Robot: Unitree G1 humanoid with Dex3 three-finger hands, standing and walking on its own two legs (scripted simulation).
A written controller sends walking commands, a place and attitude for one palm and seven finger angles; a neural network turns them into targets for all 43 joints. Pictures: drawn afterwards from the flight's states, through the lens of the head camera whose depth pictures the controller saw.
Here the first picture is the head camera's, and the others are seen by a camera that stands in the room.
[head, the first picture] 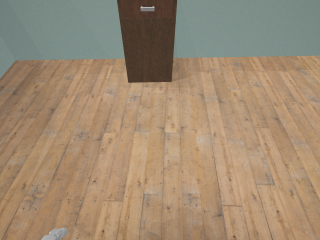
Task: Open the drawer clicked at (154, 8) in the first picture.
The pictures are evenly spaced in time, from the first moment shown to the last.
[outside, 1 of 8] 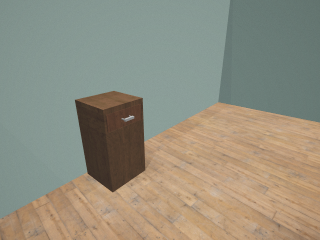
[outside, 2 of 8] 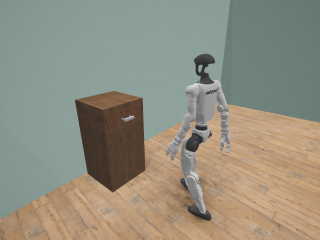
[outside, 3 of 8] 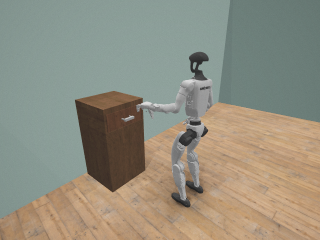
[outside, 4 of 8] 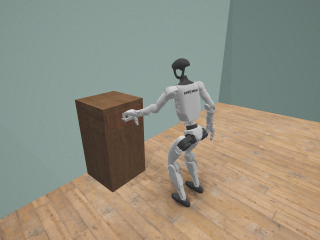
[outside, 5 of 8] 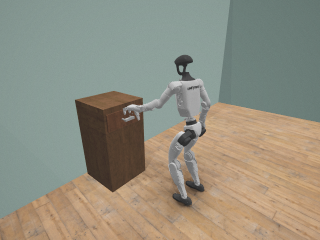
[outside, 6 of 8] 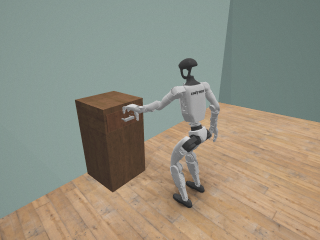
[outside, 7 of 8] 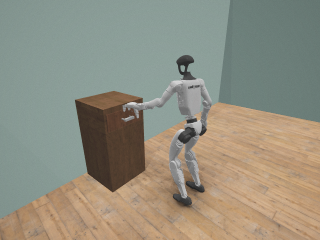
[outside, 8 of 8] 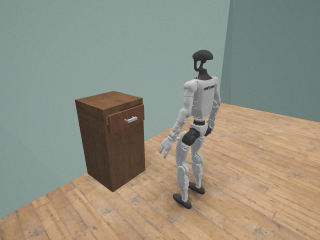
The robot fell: no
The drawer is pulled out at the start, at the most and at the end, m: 0.00 0.04 0.04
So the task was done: no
